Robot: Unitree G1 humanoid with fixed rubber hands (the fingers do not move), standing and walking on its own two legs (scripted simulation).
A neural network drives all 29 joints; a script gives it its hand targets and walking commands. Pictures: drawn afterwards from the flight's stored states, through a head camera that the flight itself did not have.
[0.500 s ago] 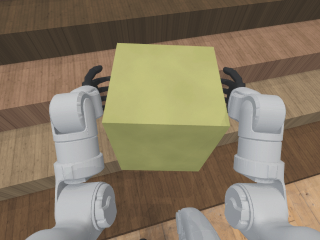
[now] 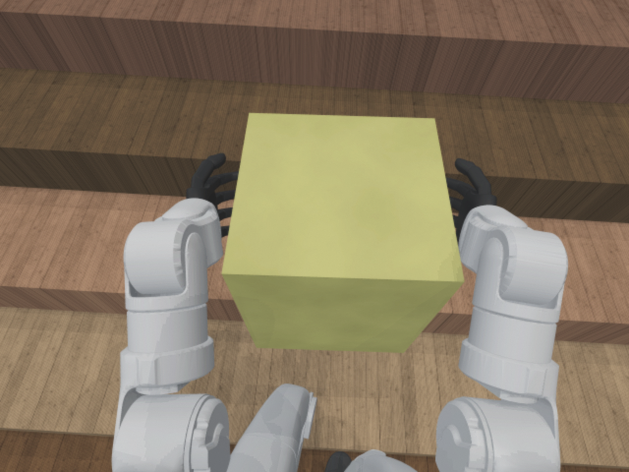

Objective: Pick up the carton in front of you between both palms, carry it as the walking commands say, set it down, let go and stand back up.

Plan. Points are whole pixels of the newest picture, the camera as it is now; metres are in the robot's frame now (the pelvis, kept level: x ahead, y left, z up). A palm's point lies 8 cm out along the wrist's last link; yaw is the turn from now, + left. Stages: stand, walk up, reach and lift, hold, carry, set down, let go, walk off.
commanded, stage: carry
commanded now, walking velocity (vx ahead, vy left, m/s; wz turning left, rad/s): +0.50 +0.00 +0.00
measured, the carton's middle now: (335, 246) +0.38 +0.05 +0.03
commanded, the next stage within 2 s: none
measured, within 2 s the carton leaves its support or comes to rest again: neither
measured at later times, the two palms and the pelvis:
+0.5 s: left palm out of the picture +0.70 +0.06 +0.35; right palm out of the picture +0.64 -0.23 +0.35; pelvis +0.30 +0.00 +0.17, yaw -4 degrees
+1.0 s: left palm out of the picture +0.97 +0.03 +0.46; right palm out of the picture +1.00 -0.27 +0.46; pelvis +0.60 -0.14 +0.33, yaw -1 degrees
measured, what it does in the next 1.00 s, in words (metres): climbs: left foot 0.16 m higher, then right foot 0.16 m higher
